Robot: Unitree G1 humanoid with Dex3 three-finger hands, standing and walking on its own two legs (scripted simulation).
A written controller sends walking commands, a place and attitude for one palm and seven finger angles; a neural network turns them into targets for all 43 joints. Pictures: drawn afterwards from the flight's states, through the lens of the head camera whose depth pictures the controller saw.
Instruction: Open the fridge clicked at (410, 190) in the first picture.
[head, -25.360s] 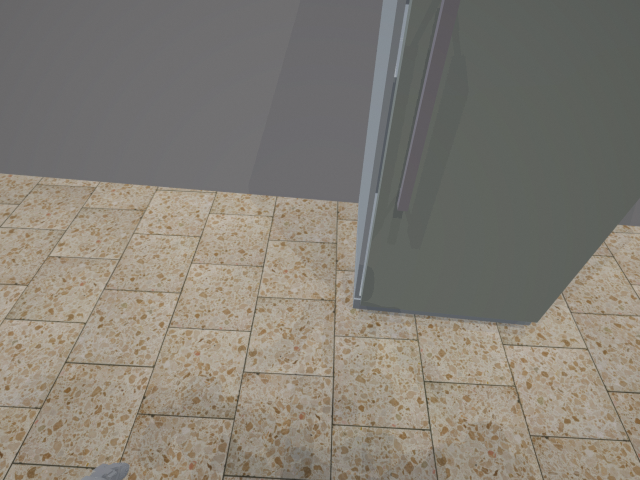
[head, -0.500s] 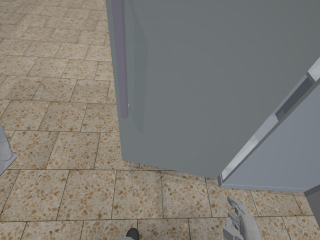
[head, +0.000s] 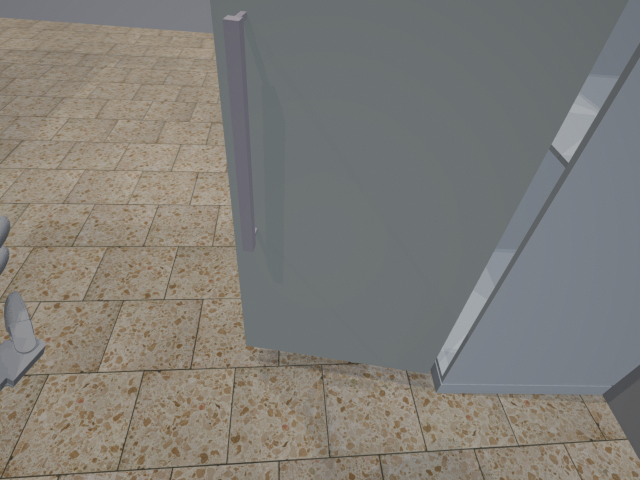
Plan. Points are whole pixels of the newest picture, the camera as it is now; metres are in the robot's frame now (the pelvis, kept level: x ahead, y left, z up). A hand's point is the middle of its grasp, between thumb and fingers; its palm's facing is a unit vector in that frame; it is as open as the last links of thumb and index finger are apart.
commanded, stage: stop stepping back and stand still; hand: left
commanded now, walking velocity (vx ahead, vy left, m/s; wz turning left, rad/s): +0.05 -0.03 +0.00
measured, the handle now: (246, 152) +0.66 +0.21 +0.08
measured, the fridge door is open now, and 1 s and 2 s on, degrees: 81 81 81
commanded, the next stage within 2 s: let the arm hang, fingers relaxed in 0.60 s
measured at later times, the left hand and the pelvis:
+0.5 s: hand out of the picture +0.15 +0.30 +0.14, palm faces +0.48 -0.78 -0.40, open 7.4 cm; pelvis -0.04 +0.02 +0.00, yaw +0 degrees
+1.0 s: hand out of the picture +0.03 +0.20 -0.17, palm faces -0.05 -0.97 -0.22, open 7.4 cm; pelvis -0.06 +0.01 -0.02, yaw +2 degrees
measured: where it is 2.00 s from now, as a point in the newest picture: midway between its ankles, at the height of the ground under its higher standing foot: outside the picture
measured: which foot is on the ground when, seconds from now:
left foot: up 0.00-0.00, down 0.02-1.00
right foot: down 0.00-1.00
